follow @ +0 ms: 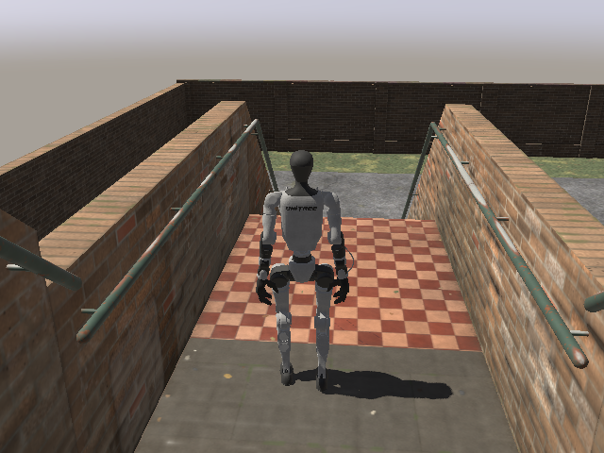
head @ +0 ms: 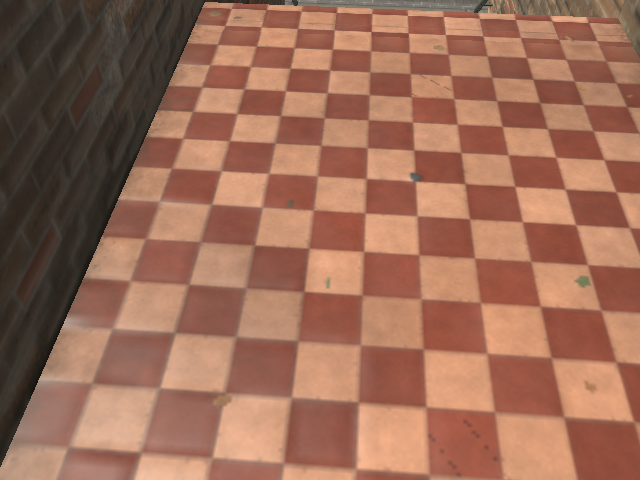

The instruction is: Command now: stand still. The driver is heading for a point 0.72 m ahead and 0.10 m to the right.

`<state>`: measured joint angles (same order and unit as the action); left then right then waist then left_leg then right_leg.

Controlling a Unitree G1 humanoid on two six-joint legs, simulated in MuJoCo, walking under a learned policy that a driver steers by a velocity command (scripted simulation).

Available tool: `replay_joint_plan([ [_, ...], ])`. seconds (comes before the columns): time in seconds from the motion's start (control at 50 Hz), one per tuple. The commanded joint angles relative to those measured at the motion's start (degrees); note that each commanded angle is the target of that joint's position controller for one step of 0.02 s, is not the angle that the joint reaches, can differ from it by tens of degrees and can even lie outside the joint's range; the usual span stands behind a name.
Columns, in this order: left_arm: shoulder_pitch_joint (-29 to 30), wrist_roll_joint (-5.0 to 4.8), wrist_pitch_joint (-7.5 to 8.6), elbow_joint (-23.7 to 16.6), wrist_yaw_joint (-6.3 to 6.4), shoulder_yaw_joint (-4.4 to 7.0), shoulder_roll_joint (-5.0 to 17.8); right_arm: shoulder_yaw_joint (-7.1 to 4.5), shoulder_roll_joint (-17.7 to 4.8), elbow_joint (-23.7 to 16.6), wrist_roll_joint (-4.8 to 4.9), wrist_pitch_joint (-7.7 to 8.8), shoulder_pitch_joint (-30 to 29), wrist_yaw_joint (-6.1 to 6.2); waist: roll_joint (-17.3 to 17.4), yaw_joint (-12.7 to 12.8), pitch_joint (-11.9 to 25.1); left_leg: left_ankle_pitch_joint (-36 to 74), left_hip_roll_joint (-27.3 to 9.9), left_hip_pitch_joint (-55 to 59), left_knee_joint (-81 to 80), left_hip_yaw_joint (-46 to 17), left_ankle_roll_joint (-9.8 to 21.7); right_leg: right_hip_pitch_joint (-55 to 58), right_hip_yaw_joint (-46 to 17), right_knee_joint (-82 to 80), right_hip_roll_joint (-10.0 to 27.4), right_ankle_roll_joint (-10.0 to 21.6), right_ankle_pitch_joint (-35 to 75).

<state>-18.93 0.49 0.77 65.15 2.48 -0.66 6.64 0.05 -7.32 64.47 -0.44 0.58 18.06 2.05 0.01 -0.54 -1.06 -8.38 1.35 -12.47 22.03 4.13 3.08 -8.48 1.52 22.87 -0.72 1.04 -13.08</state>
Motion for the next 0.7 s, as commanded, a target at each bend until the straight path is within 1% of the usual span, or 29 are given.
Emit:
replay_joint_plan([
  [0.02, -4.7, -0.01, 0.15, -0.2, 0.12, 0.42, 3.6, -0.50, -3.9, -0.3, 0.00, 0.21, 3.9, 0.15, -0.2, 0.0, -3.8, -2.9, -6.8, 1.0, -4.9, -8.3, 0.2, -5.3, -6.1, -5.3, 5.9, 2.0, 0.6],
  [0.2, -5.5, -0.01, 0.17, 0.2, 0.15, 0.28, 3.3, -0.37, -3.4, 0.4, 0.00, 0.22, 4.4, 0.21, -0.1, 0.0, -4.0, -2.9, -6.9, 1.0, -4.8, -8.4, 0.2, -5.3, -6.0, -5.2, 5.7, 1.9, 0.6],
  [0.22, -6.3, 0.06, 0.15, 0.5, 0.12, 0.22, 3.0, -0.33, -3.3, 0.6, -0.03, 0.18, 4.8, 0.18, 0.2, 0.1, -2.9, -7.0, -6.5, 1.3, -5.4, -8.5, 0.2, -4.9, -5.7, -5.5, 5.2, 2.0, -3.1],
  [0.24, -6.8, 0.18, 0.05, 0.4, 0.06, 0.45, 3.5, -0.63, -4.0, 0.5, -0.05, 0.01, 4.7, 0.14, 0.6, 0.2, -3.4, -12.6, -5.9, 0.5, -5.4, -8.6, 0.5, -5.5, -5.2, -4.8, 4.1, 2.3, -8.2],
  [0.26, -6.9, 0.32, -0.13, 0.1, -0.02, 0.83, 4.2, -1.13, -5.1, 0.2, -0.01, -0.26, 4.8, 0.08, 0.9, 0.3, -4.0, -20.5, -5.2, -0.9, -4.7, -8.5, 1.4, -6.7, -4.7, -3.4, 3.0, 3.0, -15.4],
  [0.28, -6.7, 0.58, -0.31, -0.6, -0.20, 1.08, 4.7, -1.52, -5.8, -0.2, -0.11, -0.55, 4.9, -0.09, 1.0, 0.2, -5.6, -28.0, -5.0, -2.8, -4.5, -9.1, 2.4, -8.9, -4.9, -2.5, 2.5, 3.9, -21.9],
  [0.3, -6.5, 0.76, -0.34, -1.2, -0.43, 1.14, 4.5, -1.70, -5.7, -0.6, -0.17, -0.70, 5.1, -0.29, 1.1, 0.1, -7.7, -32.2, -5.5, -4.3, -4.7, -10.3, 3.3, -11.2, -5.4, -2.0, 2.5, 4.6, -25.4],
  [0.32, -6.2, 0.85, -0.19, -1.8, -0.65, 1.11, 4.0, -1.81, -5.4, -0.9, -0.15, -0.65, 5.5, -0.45, 1.2, -0.1, -8.8, -33.5, -6.3, -4.3, -4.7, -12.0, 4.1, -12.8, -6.0, -1.1, 2.6, 4.9, -25.6],
  [0.34, -5.7, 0.94, 0.12, -2.4, -0.85, 1.14, 3.7, -1.99, -5.3, -1.1, -0.15, -0.45, 6.0, -0.57, 1.3, -0.4, -8.6, -33.0, -7.5, -3.3, -5.0, -13.9, 4.8, -13.6, -6.3, -0.2, 2.6, 5.0, -23.6],
  [0.38, -4.7, 1.04, 0.93, -3.6, -1.31, 1.32, 3.5, -2.71, -6.4, -1.3, -0.21, 0.02, 7.3, -0.76, 2.6, -0.9, -6.0, -32.2, -10.2, -0.2, -7.2, -18.4, 6.3, -13.9, -5.4, 2.6, 1.7, 4.9, -18.0],
  [0.4, -4.5, 1.05, 1.35, -4.1, -1.59, 1.35, 3.2, -3.18, -7.4, -1.4, -0.17, 0.20, 7.5, -0.85, 4.1, -0.8, -4.8, -33.2, -11.9, 0.7, -9.3, -20.8, 7.2, -13.1, -3.7, 4.6, 0.7, 4.7, -15.3],
  [0.42, -5.0, 1.09, 1.72, -4.3, -1.84, 1.36, 2.8, -3.65, -8.3, -1.5, -0.07, 0.32, 7.1, -0.88, 5.7, -0.2, -4.2, -34.7, -13.5, 0.1, -11.3, -22.6, 8.0, -11.2, -1.6, 6.7, -0.1, 4.6, -12.7],
  [0.44, -6.3, 1.18, 2.04, -4.2, -1.97, 1.39, 2.6, -4.01, -8.7, -1.9, 0.11, 0.38, 5.8, -0.92, 6.2, 0.8, -4.2, -35.5, -14.3, -2.3, -12.1, -23.2, 8.3, -8.3, -0.5, 7.1, -0.2, 4.8, -11.4],
  [0.46, -8.3, 1.20, 2.31, -3.7, -2.01, 1.47, 2.5, -4.18, -8.6, -2.7, 0.33, 0.44, 3.4, -1.03, 5.1, 2.4, -5.0, -35.3, -13.5, -6.5, -11.2, -21.8, 7.8, -4.1, -0.9, 5.1, 0.0, 5.4, -11.6],
  [0.48, -11.8, 1.14, 2.61, -2.7, -1.90, 1.62, 2.7, -4.14, -7.9, -4.2, 0.56, 0.58, -0.5, -1.23, 2.4, 4.6, -6.4, -33.3, -10.7, -12.7, -7.6, -18.1, 6.4, 1.5, -3.7, 0.5, 1.0, 6.5, -13.7],
  [0.5, -17.1, 0.91, 3.03, -1.3, -1.44, 2.20, 4.7, -3.68, -5.9, -6.7, 0.87, 1.07, -5.6, -1.56, -4.1, 7.3, -7.7, -27.5, -5.3, -22.0, 1.9, -11.0, 3.8, 8.9, -13.3, -7.3, 5.8, 8.6, -20.3],
  [0.52, -22.7, 0.50, 3.32, 0.4, -0.91, 3.59, 9.1, -3.10, -3.5, -9.1, 0.50, 1.96, -9.7, -2.02, -13.3, 9.1, -9.0, -18.1, 1.4, -31.7, 17.5, -0.6, 1.2, 16.0, -28.2, -17.2, 15.3, 11.5, -28.0],
  [0.54, -21.7, 0.65, 3.11, 0.2, -0.67, 4.05, 9.9, -3.48, -6.1, -10.1, -1.46, 2.53, -11.7, -2.18, -9.7, 8.4, -12.1, -16.9, -0.3, -37.2, 24.0, -0.4, 1.4, 16.0, -32.0, -18.3, 19.6, 12.5, -24.8],
  [0.56, -19.7, 0.99, 3.19, -0.5, -0.49, 4.00, 9.5, -3.67, -6.2, -10.2, -1.89, 3.09, -10.8, -2.63, -6.7, 6.3, -11.6, -14.8, -2.3, -37.1, 27.5, -2.3, 1.5, 14.6, -30.7, -17.4, 19.8, 13.2, -20.2],
  [0.58, -17.9, 1.02, 3.56, -1.1, -0.48, 3.84, 8.7, -3.74, -6.1, -9.8, -1.69, 3.51, -9.7, -3.15, -4.7, 4.7, -10.4, -12.8, -3.3, -36.7, 29.9, -2.9, 1.3, 15.1, -27.9, -17.3, 18.6, 12.8, -14.8],
  [0.6, -16.3, 0.91, 3.97, -1.7, -0.53, 3.70, 8.2, -3.89, -6.2, -9.8, -1.58, 3.73, -9.4, -3.64, -4.2, 3.5, -9.4, -10.9, -3.9, -35.8, 30.9, -3.0, 0.9, 14.9, -24.5, -17.5, 17.3, 12.2, -10.2],
  [0.62, -14.7, 0.82, 4.37, -2.2, -0.57, 3.53, 7.7, -4.00, -6.2, -9.9, -1.53, 3.68, -9.6, -4.06, -4.3, 2.6, -8.3, -9.0, -4.1, -34.6, 31.2, -2.5, 0.4, 14.3, -21.2, -17.6, 15.6, 11.5, -5.9],
  [0.64, -14.3, 0.74, 4.74, -2.4, -0.60, 3.38, 7.4, -4.00, -6.0, -10.4, -1.57, 3.49, -10.5, -4.30, -4.7, 2.3, -7.7, -7.3, -3.8, -33.8, 31.3, -1.7, -0.1, 13.6, -18.4, -17.4, 14.4, 11.1, -0.5],
  [0.68, -14.0, 0.65, 5.17, -2.4, -0.70, 3.06, 6.9, -3.58, -5.0, -12.3, -1.52, 3.06, -14.1, -4.48, -5.3, 2.1, -7.8, -4.0, -3.3, -31.2, 27.6, -0.3, -0.8, 10.7, -13.3, -16.2, 12.4, 10.5, 9.7],
  [0.7, -13.8, 0.65, 5.30, -2.5, -0.79, 3.01, 7.1, -3.27, -4.5, -13.5, -1.38, 2.89, -16.3, -4.50, -5.8, 2.2, -8.0, -2.5, -2.9, -28.6, 24.4, 0.5, -0.9, 8.6, -11.3, -15.8, 11.5, 10.1, 13.5],
])
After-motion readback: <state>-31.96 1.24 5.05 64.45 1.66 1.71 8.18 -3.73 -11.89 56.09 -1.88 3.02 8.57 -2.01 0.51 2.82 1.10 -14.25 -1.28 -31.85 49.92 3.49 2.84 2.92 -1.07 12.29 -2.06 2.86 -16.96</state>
